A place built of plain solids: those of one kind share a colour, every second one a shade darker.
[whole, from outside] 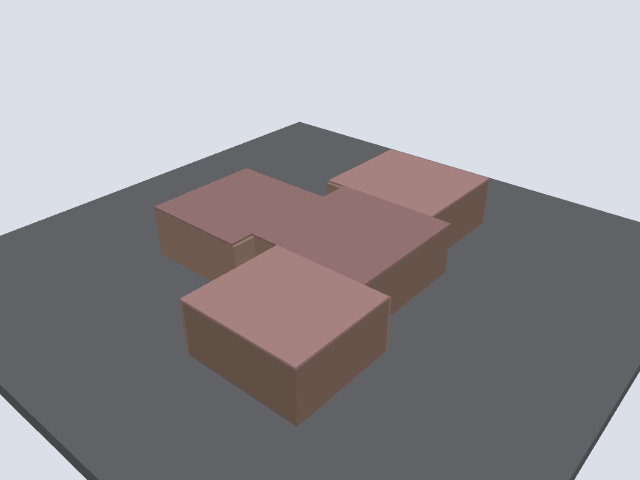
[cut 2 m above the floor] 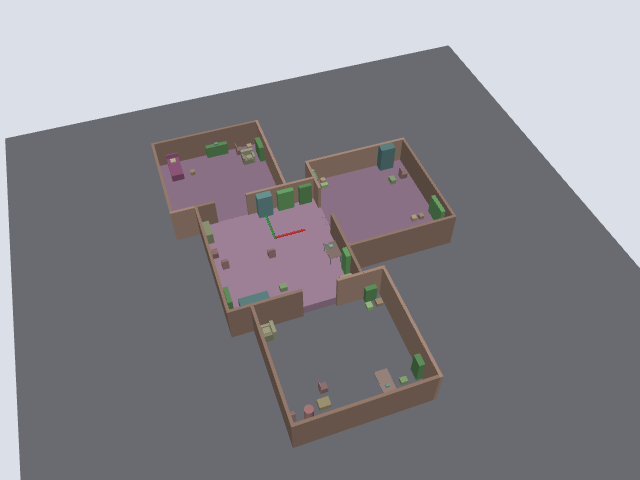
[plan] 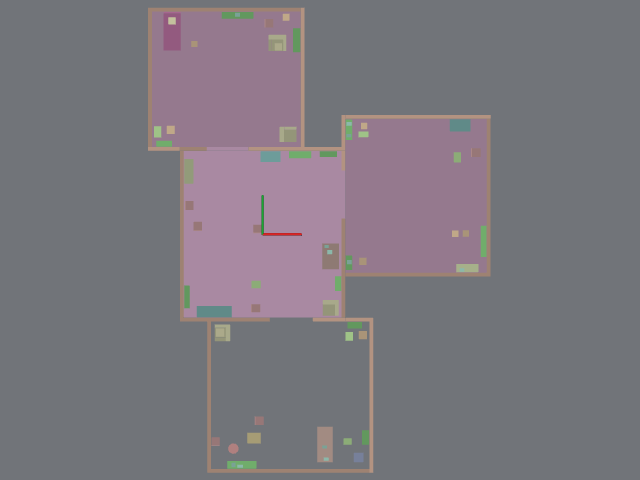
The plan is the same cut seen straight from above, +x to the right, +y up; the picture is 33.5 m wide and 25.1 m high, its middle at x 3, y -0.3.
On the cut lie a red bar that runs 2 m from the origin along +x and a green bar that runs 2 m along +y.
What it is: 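A storey of a house; a hub and three side rooms behind broad openings; the side rooms' floors lie 0.72 m, 0.154 m and not at all below the hub's; a bare drop, one riser, a flush line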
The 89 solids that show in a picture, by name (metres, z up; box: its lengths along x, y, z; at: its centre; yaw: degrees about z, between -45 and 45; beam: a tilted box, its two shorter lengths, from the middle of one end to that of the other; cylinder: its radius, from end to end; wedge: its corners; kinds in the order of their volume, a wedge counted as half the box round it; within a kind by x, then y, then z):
{
 "floor_1": {"box": [7.78, 7.08, 0.62], "at": [-1.9, 8.1, 0.26]},
 "floor_2": {"box": [2.18, 0.2, 0.62], "at": [-1.83, 4.46, 0.26]},
 "floor_3": {"box": [8.25, 8.72, 0.77], "at": [0.0, 0.0, 0.34]},
 "floor_4": {"box": [0.2, 2.51, 0.77], "at": [4.23, 2.08, 0.34]},
 "floor_5": {"box": [7.4, 8.04, 0.77], "at": [8.03, 2.01, 0.34]},
 "wall_1": {"box": [0.2, 7.28, 3.58], "at": [-5.89, 8.2, 1.74]},
 "wall_2": {"box": [1.66, 0.2, 3.58], "at": [-5.16, 4.46, 1.74]},
 "wall_3": {"box": [0.2, 8.72, 3.58], "at": [-4.23, 0.0, 1.74]},
 "wall_4": {"box": [1.4, 0.2, 3.58], "at": [-3.62, 4.46, 1.74]},
 "wall_5": {"box": [0.2, 7.92, 3.58], "at": [-2.8, -8.52, 1.74]},
 "wall_6": {"box": [4.69, 0.2, 3.58], "at": [-1.98, -4.46, 1.74]},
 "wall_7": {"box": [7.78, 0.2, 3.58], "at": [-1.9, 11.74, 1.74]},
 "wall_8": {"box": [8.29, 0.2, 3.58], "at": [1.44, -12.38, 1.74]},
 "wall_9": {"box": [5.07, 0.2, 3.58], "at": [1.79, 4.46, 1.74]},
 "wall_10": {"box": [0.2, 7.28, 3.58], "at": [2.09, 8.2, 1.74]},
 "wall_11": {"box": [1.71, 0.2, 3.58], "at": [3.47, -4.46, 1.74]},
 "wall_12": {"box": [0.2, 5.19, 3.58], "at": [4.23, -1.77, 1.74]},
 "wall_13": {"box": [0.2, 1.03, 3.58], "at": [4.23, 3.85, 1.74]},
 "wall_14": {"box": [0.2, 1.67, 3.58], "at": [4.23, 5.4, 1.74]},
 "wall_15": {"box": [1.46, 0.2, 3.58], "at": [5.05, -4.46, 1.74]},
 "wall_16": {"box": [0.2, 7.92, 3.58], "at": [5.68, -8.52, 1.74]},
 "wall_17": {"box": [7.6, 0.2, 3.58], "at": [8.12, -2.11, 1.74]},
 "wall_18": {"box": [7.6, 0.2, 3.58], "at": [8.12, 6.13, 1.74]},
 "wall_19": {"box": [0.2, 8.04, 3.58], "at": [11.82, 2.01, 1.74]},
 "roof_1": {"box": [8.18, 7.28, 0.16], "at": [-1.9, 8.2, 3.61]},
 "roof_2": {"box": [8.65, 9.12, 0.16], "at": [0.0, 0.0, 3.61]},
 "roof_3": {"box": [8.69, 7.92, 0.16], "at": [1.44, -8.52, 3.61]},
 "roof_4": {"box": [7.6, 8.44, 0.16], "at": [8.12, 2.01, 3.61]},
 "case_1": {"box": [0.83, 0.31, 1.54], "at": [-5.15, 4.74, 1.34]},
 "case_2": {"box": [0.3, 1.2, 1.97], "at": [-3.96, -3.27, 1.71]},
 "case_3": {"box": [1.66, 0.35, 0.98], "at": [-1.31, 11.45, 1.06]},
 "case_4": {"box": [1.54, 0.4, 1.24], "at": [-1.08, -12.06, 0.57]},
 "case_5": {"box": [0.38, 1.26, 1.37], "at": [1.77, 10.15, 1.26]},
 "case_6": {"box": [1.17, 0.37, 1.7], "at": [1.96, 4.16, 1.57]},
 "case_7": {"box": [0.91, 0.3, 1.68], "at": [3.44, 4.19, 1.56]},
 "case_8": {"box": [0.32, 0.77, 2.08], "at": [3.94, -2.58, 1.76]},
 "case_9": {"box": [0.34, 0.76, 1.01], "at": [4.52, -1.49, 1.23]},
 "case_10": {"box": [0.35, 1.07, 1.27], "at": [4.52, 5.46, 1.36]},
 "case_11": {"box": [0.76, 0.35, 1.36], "at": [4.82, -4.76, 0.63]},
 "case_12": {"box": [0.37, 0.76, 1.74], "at": [5.38, -10.62, 0.82]},
 "case_13": {"box": [0.3, 1.63, 1.56], "at": [11.55, -0.37, 1.5]},
 "wardrobe_1": {"box": [1.83, 0.59, 1.94], "at": [-2.53, -4.05, 1.69]},
 "wardrobe_2": {"box": [1.05, 0.57, 1.91], "at": [0.41, 4.06, 1.68]},
 "wardrobe_3": {"box": [1.08, 0.64, 2.14], "at": [10.33, 5.69, 1.79]},
 "armchair_1": {"box": [0.58, 0.18, 0.7], "at": [-2.22, -5.51, 0.3]},
 "armchair_2": {"box": [0.58, 0.52, 0.5], "at": [-2.22, -5.16, 0.2]},
 "armchair_3": {"box": [0.58, 0.18, 0.7], "at": [-2.22, -4.8, 0.3]},
 "armchair_4": {"box": [0.24, 0.89, 0.91], "at": [-1.81, -5.16, 0.4]},
 "armchair_5": {"box": [0.62, 0.6, 0.4], "at": [0.77, 9.88, 0.77]},
 "armchair_6": {"box": [0.93, 0.26, 0.8], "at": [0.77, 10.31, 0.97]},
 "armchair_7": {"box": [0.24, 0.8, 0.93], "at": [1.0, 5.23, 1.03]},
 "armchair_8": {"box": [0.66, 0.46, 0.44], "at": [1.45, 5.23, 0.79]},
 "armchair_9": {"box": [0.45, 0.59, 0.46], "at": [3.56, -3.97, 0.95]},
 "armchair_10": {"box": [0.83, 0.23, 0.86], "at": [3.56, -3.56, 1.16]},
 "armchair_11": {"box": [0.19, 0.59, 0.65], "at": [3.88, -3.97, 1.05]},
 "bed_1": {"box": [0.9, 1.96, 0.56], "at": [-4.73, 10.58, 0.85]},
 "bed_2": {"box": [0.9, 0.06, 0.93], "at": [-4.73, 11.59, 1.03]},
 "sideboard_1": {"box": [0.5, 1.3, 0.9], "at": [-3.86, 3.29, 1.17]},
 "sideboard_2": {"box": [1.17, 0.44, 0.86], "at": [10.7, -1.77, 1.16]},
 "chair_1": {"box": [0.4, 0.48, 0.47], "at": [-3.82, 1.51, 0.96]},
 "chair_2": {"box": [0.45, 0.04, 0.8], "at": [-3.4, 0.19, 1.12]},
 "chair_3": {"box": [0.45, 0.45, 0.45], "at": [-3.4, 0.43, 0.95]},
 "chair_4": {"box": [0.42, 0.4, 0.5], "at": [-2.46, -10.82, 0.2]},
 "chair_5": {"box": [0.45, 0.42, 0.42], "at": [-0.34, -3.86, 0.93]},
 "chair_6": {"box": [0.48, 0.046, 0.82], "at": [-0.26, 0.07, 1.13]},
 "chair_7": {"box": [0.48, 0.4, 0.44], "at": [-0.26, 0.29, 0.94]},
 "chair_8": {"box": [0.43, 0.44, 0.51], "at": [-0.16, -9.75, 0.2]},
 "chair_9": {"box": [0.41, 0.44, 0.44], "at": [0.35, 11.04, 0.79]},
 "chair_10": {"box": [0.46, 0.47, 0.43], "at": [11.18, 4.27, 0.94]},
 "toybox_1": {"box": [0.38, 0.6, 0.27], "at": [-5.49, 5.36, 0.71]},
 "toybox_2": {"box": [0.48, 0.39, 0.38], "at": [-0.34, -2.62, 0.91]},
 "toybox_3": {"box": [0.43, 0.35, 0.34], "at": [4.44, -10.84, 0.12]},
 "toybox_4": {"box": [0.38, 0.46, 0.4], "at": [4.53, -5.34, 0.15]},
 "toybox_5": {"box": [0.52, 0.3, 0.28], "at": [5.28, 5.22, 0.86]},
 "toybox_6": {"box": [0.39, 0.53, 0.37], "at": [10.19, 4.02, 0.91]},
 "basket_1": {"box": [0.43, 0.43, 0.39], "at": [-4.8, 5.46, 0.77]},
 "basket_2": {"box": [0.36, 0.36, 0.29], "at": [1.23, 11.35, 0.72]},
 "basket_3": {"box": [0.43, 0.43, 0.36], "at": [5.24, -5.27, 0.13]},
 "basket_4": {"box": [0.39, 0.39, 0.32], "at": [5.25, -1.42, 0.88]},
 "basket_5": {"box": [0.34, 0.34, 0.34], "at": [10.07, 0.03, 0.89]},
 "basket_6": {"box": [0.34, 0.34, 0.33], "at": [10.63, 0.04, 0.89]},
 "bush_1": {"cylinder": 0.27, "from": [-1.53, -11.21, 0.4], "to": [-1.53, -11.21, 1.34]},
 "lowtable_1": {"box": [0.71, 0.56, 0.41], "at": [-0.45, -10.66, 0.16]},
 "pouf_1": {"box": [0.5, 0.5, 0.48], "at": [5.02, -11.67, 0.19]},
 "table_1": {"box": [0.81, 1.87, 0.04], "at": [3.26, -10.99, 0.74]},
 "table_2": {"box": [0.87, 1.35, 0.04], "at": [3.55, -1.15, 1.43]},
 "cushion_1": {"box": [0.38, 0.38, 0.14], "at": [-4.74, 11.15, 1.2]},
 "cushion_2": {"box": [0.44, 0.43, 0.15], "at": [-2.22, -5.15, 0.53]},
 "cushion_3": {"box": [0.38, 0.38, 0.15], "at": [0.83, 9.79, 1.04]}
}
